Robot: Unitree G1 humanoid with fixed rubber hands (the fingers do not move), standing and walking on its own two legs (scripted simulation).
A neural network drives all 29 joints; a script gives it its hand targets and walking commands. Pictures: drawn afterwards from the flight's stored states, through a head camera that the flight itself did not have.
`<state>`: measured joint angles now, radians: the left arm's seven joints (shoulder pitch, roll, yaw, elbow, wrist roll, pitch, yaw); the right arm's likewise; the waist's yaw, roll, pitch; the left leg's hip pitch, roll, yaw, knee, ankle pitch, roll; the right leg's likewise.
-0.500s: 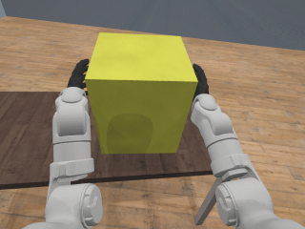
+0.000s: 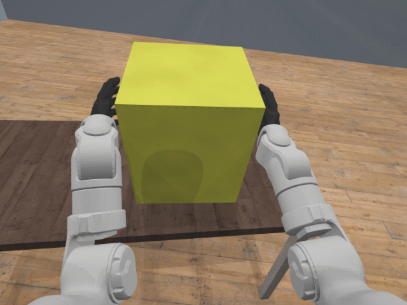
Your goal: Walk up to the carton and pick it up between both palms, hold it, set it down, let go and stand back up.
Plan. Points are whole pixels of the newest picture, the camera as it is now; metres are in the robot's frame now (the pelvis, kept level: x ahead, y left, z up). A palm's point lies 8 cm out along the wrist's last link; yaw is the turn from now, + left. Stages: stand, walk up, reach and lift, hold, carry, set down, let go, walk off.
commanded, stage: hold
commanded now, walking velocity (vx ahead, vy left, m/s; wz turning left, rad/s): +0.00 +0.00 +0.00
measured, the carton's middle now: (188, 127) +0.40 +0.01 +0.20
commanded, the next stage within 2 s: set down in 0.76 s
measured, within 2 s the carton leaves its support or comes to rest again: neither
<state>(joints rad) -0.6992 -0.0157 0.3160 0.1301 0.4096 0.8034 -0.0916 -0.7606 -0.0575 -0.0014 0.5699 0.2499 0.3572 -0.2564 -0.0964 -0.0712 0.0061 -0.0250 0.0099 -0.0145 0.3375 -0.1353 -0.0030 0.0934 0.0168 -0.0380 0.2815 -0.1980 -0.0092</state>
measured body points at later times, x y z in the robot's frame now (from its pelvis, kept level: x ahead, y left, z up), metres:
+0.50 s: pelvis +0.00 +0.00 +0.00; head -0.07 +0.03 +0.44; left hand +0.37 +0.16 +0.23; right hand +0.37 -0.15 +0.23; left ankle +0.05 +0.12 -0.75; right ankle -0.01 -0.11 -0.75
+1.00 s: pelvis +0.00 +0.00 +0.00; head -0.07 +0.03 +0.44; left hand +0.38 +0.16 +0.26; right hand +0.38 -0.14 +0.25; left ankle +0.05 +0.12 -0.75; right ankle -0.01 -0.11 -0.75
